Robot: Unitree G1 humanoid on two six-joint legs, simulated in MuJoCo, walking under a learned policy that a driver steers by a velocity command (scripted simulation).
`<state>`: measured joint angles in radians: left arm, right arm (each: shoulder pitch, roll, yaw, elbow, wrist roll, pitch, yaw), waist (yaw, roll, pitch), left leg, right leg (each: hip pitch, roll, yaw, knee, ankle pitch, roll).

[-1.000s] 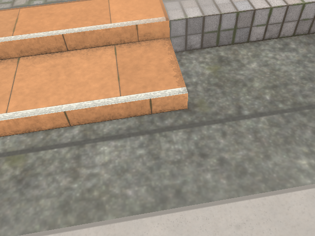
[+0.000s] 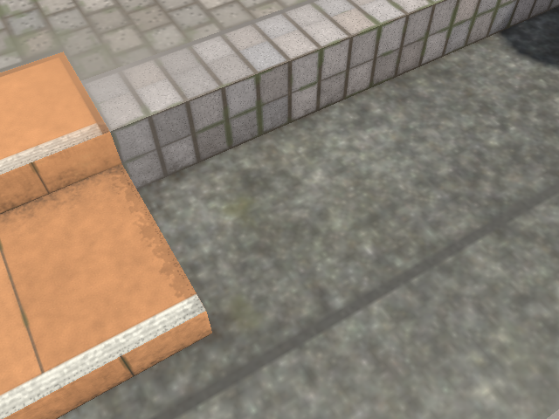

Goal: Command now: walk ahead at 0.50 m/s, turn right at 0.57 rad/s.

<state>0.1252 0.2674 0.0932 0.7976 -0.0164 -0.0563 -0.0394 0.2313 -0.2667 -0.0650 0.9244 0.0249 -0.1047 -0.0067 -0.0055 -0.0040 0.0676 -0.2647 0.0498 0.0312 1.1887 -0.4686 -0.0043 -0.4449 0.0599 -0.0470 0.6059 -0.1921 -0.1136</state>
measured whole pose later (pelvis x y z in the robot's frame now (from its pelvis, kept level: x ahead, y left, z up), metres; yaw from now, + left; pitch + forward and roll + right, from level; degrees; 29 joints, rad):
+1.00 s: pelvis +0.22 -0.03 +0.02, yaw -36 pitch +3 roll +3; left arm 0.24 0.29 0.07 0.63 0.00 0.02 0.03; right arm 0.09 -0.33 -0.10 0.76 -0.01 0.01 -0.03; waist 0.01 0.04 0.03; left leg -0.59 0.00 -0.02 1.07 -0.35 -0.06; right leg -0.31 0.03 0.08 0.48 -0.21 -0.05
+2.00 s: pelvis +0.22 -0.04 +0.01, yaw -49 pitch -1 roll +0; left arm 0.21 0.22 0.03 0.70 0.02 0.00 0.01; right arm 0.21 -0.27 -0.03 0.86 -0.01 0.00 -0.02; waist -0.02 0.00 0.03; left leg -0.21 0.05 -0.02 0.51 -0.28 -0.07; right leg -0.21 0.03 0.06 0.54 -0.32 -0.01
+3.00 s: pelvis +0.27 -0.04 +0.00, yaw -48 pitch +0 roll +0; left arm 0.35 0.23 0.05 1.01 -0.03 -0.03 0.02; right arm 0.33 -0.21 -0.03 1.06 0.02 -0.08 -0.02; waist 0.00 -0.03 -0.01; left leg -0.22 -0.01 0.04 0.59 -0.37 0.06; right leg -0.19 -0.01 0.07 0.59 -0.40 -0.02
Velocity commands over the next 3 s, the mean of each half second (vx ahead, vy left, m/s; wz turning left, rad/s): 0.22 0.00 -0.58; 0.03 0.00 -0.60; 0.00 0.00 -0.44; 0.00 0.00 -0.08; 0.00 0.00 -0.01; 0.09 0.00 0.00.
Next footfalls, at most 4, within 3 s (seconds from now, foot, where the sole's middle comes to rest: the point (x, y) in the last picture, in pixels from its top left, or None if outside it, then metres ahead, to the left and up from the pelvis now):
0.36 left None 0.38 0.08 -0.76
0.80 right None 0.22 -0.13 -0.76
1.26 left None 0.36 0.04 -0.76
1.58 right None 0.15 -0.13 -0.76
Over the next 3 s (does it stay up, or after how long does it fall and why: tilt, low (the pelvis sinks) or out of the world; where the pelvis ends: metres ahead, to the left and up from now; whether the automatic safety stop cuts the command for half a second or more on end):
stays up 0.27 -0.04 0.00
